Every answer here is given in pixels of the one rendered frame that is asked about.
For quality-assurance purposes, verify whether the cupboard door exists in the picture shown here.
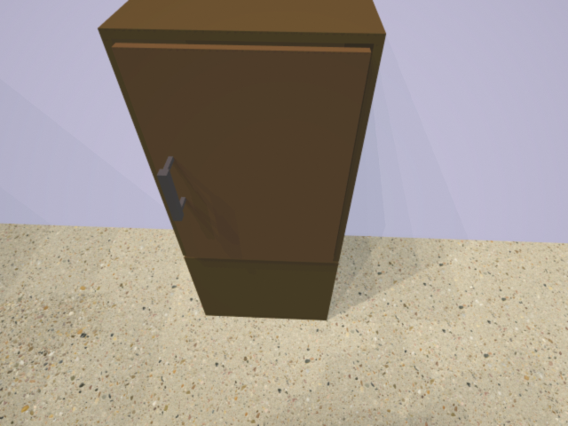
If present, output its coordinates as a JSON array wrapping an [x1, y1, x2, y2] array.
[[112, 43, 371, 263]]

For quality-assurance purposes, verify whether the handle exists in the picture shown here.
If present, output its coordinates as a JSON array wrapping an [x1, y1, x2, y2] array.
[[157, 156, 186, 221]]

